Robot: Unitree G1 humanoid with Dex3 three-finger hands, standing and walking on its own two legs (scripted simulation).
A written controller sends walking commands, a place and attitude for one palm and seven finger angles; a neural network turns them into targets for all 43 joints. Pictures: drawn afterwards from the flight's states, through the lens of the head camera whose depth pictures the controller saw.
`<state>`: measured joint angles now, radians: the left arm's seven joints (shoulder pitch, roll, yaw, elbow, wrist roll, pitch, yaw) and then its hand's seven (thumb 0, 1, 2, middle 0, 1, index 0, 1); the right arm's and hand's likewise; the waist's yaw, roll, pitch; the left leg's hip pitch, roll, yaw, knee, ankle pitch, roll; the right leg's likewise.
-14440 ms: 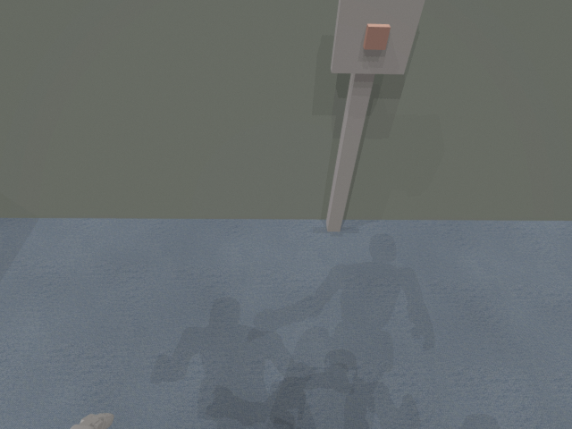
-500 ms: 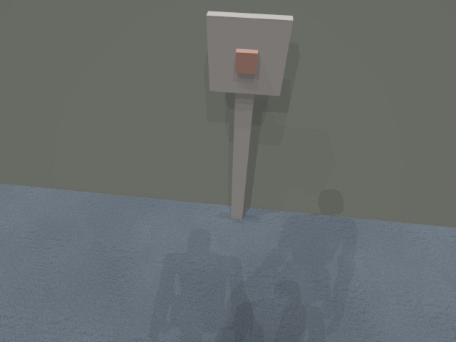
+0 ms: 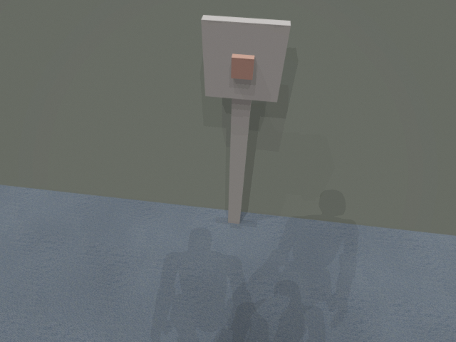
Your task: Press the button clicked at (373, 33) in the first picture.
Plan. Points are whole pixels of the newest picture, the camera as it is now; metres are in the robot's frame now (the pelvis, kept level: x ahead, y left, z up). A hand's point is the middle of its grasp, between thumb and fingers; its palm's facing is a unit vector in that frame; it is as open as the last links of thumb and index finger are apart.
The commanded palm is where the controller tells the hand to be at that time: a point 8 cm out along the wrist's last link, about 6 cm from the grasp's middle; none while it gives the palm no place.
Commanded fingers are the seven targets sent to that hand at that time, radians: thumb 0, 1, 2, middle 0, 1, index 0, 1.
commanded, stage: shuffle to correct the standing spot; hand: left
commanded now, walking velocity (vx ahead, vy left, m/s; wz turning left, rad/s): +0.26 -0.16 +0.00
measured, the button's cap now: (242, 66) +0.75 +0.02 +0.11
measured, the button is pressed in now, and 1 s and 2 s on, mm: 0 0 0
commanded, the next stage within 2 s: come to a stop and stand still in 1.00 s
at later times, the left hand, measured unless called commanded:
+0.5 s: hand out of the picture +0.03 +0.12 -0.18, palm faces +0.13 -0.98 -0.16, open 7.4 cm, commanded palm none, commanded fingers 0.00 0.90 0.90 -0.20 -0.30 -0.20 -0.30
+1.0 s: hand (189, 274) +0.29 +0.11 -0.17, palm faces -0.03 -0.98 -0.20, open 7.4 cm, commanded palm none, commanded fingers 0.00 0.90 0.90 -0.20 -0.30 -0.20 -0.30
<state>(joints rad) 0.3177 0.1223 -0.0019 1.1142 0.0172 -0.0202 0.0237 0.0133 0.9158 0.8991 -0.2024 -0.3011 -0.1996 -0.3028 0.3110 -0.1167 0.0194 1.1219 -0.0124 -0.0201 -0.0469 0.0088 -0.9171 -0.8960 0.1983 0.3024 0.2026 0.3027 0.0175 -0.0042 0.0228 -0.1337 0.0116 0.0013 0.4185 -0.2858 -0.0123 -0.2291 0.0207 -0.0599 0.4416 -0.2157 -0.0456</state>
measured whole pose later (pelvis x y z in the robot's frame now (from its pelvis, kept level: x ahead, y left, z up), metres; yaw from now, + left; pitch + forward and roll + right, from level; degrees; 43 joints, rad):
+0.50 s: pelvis +0.09 -0.03 -0.01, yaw +1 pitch +2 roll +0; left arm 0.42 0.13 0.04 1.08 0.04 -0.07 0.02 0.00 0.91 0.90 -0.20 -0.30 -0.20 -0.30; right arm 0.29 -0.12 -0.04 1.12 -0.02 0.01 -0.02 0.01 -0.91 -0.90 0.20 0.30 0.20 0.30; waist 0.04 -0.03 0.03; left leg -0.48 0.06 0.08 1.16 -0.47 0.01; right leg -0.14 0.07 -0.10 0.48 -0.39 -0.11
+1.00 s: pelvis +0.22 -0.08 +0.00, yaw -2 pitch +2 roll -1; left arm 0.21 0.20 0.07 0.97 0.04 0.00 -0.03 0.01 0.91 0.90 -0.20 -0.30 -0.19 -0.30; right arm 0.23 -0.19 -0.07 1.03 -0.04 -0.01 -0.02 -0.01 -0.95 -0.90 0.20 0.30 0.21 0.30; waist -0.01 0.01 0.04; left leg -0.28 0.14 0.11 0.50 -0.24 -0.05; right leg -0.43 -0.10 -0.08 0.73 -0.31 0.03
